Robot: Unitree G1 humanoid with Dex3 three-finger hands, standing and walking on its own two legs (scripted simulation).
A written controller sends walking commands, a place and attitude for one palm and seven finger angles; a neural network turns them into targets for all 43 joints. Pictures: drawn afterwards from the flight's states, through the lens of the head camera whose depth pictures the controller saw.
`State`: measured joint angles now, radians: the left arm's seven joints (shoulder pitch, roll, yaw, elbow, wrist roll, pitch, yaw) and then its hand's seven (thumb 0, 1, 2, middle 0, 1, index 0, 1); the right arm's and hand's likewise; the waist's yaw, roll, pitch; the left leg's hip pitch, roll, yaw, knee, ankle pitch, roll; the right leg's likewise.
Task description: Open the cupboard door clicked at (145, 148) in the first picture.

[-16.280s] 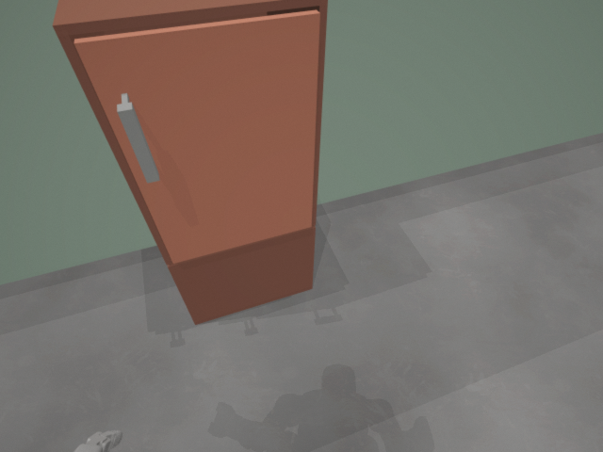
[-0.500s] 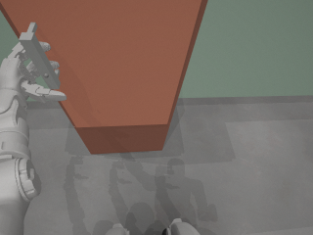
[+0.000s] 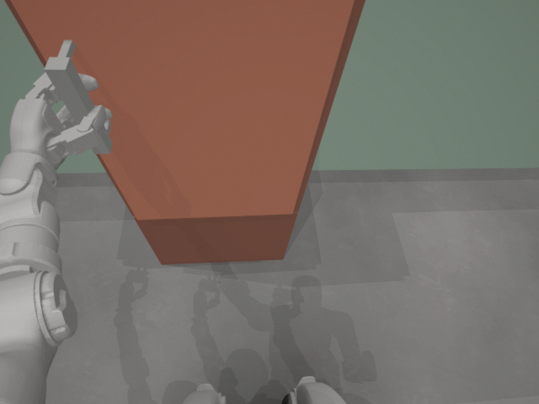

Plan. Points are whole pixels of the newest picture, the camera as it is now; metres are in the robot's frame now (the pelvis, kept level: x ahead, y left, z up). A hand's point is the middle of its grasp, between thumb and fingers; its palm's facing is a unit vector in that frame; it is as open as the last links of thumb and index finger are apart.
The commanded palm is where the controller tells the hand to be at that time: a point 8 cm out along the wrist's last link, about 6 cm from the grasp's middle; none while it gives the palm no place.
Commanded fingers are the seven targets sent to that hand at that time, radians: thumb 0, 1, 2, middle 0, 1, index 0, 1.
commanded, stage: close the thumb around the handle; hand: left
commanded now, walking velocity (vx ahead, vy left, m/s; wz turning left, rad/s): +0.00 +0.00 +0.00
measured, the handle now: (86, 101) +0.54 +0.25 +0.10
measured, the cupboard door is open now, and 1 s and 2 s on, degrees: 1 39 41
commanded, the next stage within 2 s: pull the door open along its arc in 0.08 s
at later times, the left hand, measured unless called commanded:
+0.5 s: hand (92, 146) +0.45 +0.22 +0.11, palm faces +0.01 -1.00 +0.01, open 6.2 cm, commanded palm +0.39 +0.27 +0.10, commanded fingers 0.00 0.90 0.90 -0.40 -1.35 -0.40 -1.35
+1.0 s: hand (168, 273) +0.27 +0.11 +0.11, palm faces +0.34 -0.94 +0.04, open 6.7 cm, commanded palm +0.20 +0.19 +0.10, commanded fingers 0.00 0.90 0.90 -0.40 -1.35 -0.40 -1.35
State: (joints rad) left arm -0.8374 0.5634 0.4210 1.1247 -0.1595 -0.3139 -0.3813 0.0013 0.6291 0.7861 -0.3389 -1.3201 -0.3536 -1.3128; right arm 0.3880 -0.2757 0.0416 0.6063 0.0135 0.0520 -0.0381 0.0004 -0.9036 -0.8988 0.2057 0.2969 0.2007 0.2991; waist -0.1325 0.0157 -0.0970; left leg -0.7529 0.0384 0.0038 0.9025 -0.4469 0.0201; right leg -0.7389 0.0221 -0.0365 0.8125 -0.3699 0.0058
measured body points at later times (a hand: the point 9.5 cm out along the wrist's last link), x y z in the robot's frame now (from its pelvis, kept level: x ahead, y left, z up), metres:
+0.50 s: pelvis +0.01 -0.01 +0.01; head +0.08 +0.00 +0.45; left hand +0.44 +0.28 +0.11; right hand +0.04 -0.27 -0.10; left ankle -0.01 +0.10 -0.69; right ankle +0.01 -0.13 -0.69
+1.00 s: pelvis +0.01 -0.03 +0.02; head +0.01 -0.04 +0.47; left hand +0.24 +0.16 +0.11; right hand +0.22 -0.22 -0.05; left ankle -0.01 +0.10 -0.69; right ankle +0.01 -0.13 -0.69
